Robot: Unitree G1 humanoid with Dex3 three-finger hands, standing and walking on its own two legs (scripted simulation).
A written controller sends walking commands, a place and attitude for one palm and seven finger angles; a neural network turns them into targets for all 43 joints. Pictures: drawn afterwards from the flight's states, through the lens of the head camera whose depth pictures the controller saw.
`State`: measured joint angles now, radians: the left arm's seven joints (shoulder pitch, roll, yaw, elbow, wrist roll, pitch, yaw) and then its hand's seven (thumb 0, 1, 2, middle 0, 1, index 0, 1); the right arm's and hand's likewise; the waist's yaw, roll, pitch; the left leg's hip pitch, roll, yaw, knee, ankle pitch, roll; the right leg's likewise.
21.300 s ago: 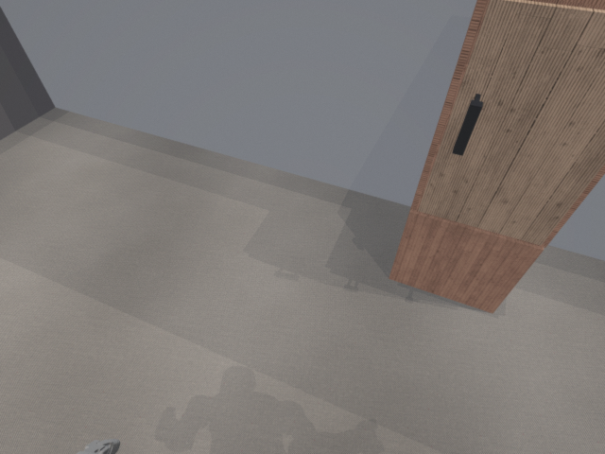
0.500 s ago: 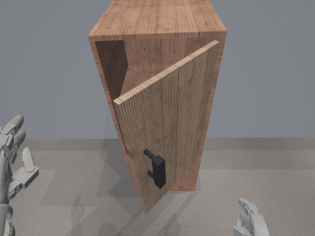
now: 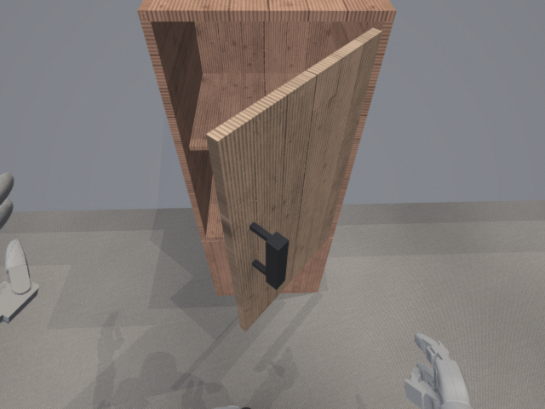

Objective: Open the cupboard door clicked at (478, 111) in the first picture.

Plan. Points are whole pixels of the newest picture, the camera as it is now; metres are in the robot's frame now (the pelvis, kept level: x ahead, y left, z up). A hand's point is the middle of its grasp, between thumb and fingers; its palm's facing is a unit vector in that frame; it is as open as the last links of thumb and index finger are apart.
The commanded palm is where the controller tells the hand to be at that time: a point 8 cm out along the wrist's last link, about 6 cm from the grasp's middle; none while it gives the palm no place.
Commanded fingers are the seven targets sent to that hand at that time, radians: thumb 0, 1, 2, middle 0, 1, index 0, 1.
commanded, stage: step back with the hand held close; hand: left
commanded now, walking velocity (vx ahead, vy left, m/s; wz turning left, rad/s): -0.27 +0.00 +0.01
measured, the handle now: (266, 255) +0.35 +0.04 +0.00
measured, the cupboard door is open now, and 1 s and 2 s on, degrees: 47 47 47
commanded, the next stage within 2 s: stop stepping back and stand still in 0.70 s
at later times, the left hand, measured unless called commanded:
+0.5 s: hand out of the picture +0.12 +0.31 +0.17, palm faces +0.50 -0.76 -0.42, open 7.4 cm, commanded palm +0.05 +0.33 +0.18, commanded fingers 0.00 0.90 0.90 -0.20 -0.30 -0.20 -0.30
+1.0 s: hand out of the picture +0.04 +0.28 +0.16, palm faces +0.38 -0.81 -0.44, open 7.4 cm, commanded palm -0.02 +0.31 +0.18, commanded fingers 0.00 0.90 0.90 -0.20 -0.30 -0.20 -0.30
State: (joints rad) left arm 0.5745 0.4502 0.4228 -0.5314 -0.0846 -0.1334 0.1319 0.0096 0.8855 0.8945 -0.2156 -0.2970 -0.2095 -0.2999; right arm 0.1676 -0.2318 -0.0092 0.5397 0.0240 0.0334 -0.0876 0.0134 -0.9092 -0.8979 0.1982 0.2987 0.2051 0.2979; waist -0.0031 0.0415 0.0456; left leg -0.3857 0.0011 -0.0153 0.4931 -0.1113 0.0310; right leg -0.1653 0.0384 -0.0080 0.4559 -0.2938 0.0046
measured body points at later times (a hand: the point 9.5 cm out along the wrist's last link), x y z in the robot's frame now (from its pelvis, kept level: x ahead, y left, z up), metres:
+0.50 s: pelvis -0.08 +0.02 +0.00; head -0.05 +0.05 +0.44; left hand +0.09 +0.35 +0.19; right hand +0.12 -0.20 -0.08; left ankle +0.03 +0.09 -0.74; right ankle -0.08 -0.12 -0.70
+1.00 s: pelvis -0.17 +0.02 -0.01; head -0.19 +0.03 +0.44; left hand +0.01 +0.32 +0.18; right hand -0.04 -0.25 -0.09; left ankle -0.03 +0.09 -0.73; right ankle -0.26 -0.09 -0.73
